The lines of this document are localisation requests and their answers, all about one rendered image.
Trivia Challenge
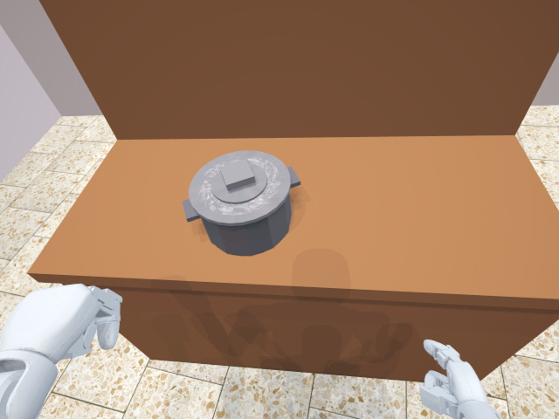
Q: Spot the lid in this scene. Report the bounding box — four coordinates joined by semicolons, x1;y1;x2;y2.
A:
189;150;291;226

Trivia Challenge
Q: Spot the pot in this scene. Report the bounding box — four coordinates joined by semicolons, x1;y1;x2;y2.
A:
182;166;300;256

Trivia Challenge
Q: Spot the left robot hand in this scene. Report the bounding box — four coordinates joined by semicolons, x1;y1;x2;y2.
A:
0;284;122;365

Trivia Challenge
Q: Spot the right robot hand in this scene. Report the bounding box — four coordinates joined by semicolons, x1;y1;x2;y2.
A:
419;340;489;419

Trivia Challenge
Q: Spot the left robot forearm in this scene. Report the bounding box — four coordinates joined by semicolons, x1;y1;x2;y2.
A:
0;349;58;419

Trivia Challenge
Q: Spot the right robot forearm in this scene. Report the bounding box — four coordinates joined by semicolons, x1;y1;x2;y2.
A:
457;401;502;419

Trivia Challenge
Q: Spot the table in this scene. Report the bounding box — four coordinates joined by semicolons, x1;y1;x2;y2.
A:
27;0;559;382

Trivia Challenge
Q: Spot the knob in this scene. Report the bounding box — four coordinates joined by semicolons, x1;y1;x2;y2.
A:
220;159;255;191

